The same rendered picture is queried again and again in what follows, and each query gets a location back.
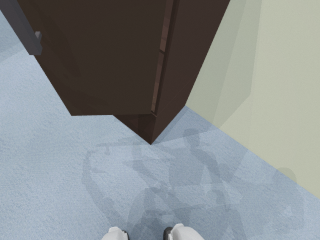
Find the robot shin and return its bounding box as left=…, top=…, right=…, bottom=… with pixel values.
left=171, top=223, right=184, bottom=231
left=108, top=226, right=123, bottom=232

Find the handle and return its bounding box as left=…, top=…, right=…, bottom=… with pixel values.
left=0, top=0, right=43, bottom=55

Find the cupboard door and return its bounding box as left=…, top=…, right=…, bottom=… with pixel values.
left=17, top=0, right=167, bottom=116

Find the robot left shin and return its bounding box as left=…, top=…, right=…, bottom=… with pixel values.
left=108, top=226, right=123, bottom=232

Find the robot right shin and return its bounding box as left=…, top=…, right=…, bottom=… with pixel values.
left=171, top=223, right=184, bottom=231

